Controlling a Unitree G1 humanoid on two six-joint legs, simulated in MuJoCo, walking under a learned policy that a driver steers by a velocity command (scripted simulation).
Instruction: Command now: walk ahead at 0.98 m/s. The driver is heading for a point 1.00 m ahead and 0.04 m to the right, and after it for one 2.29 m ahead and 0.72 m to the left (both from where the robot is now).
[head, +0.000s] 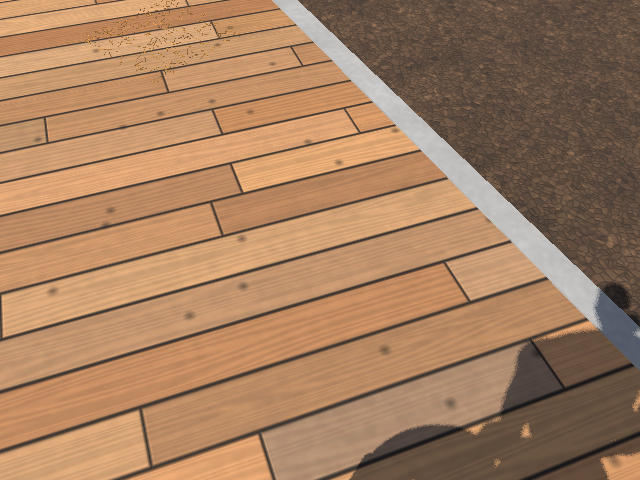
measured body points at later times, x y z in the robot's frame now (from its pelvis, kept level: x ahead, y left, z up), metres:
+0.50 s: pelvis +0.48 +0.04 +0.00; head +0.50 +0.03 +0.45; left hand +0.67 +0.27 -0.10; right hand +0.39 -0.22 -0.14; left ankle +0.41 +0.09 -0.74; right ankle +0.60 -0.13 -0.66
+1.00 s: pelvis +0.97 -0.01 +0.00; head +0.98 +0.00 +0.45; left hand +0.88 +0.24 -0.14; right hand +1.15 -0.24 -0.11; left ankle +1.11 +0.14 -0.65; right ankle +0.86 -0.07 -0.74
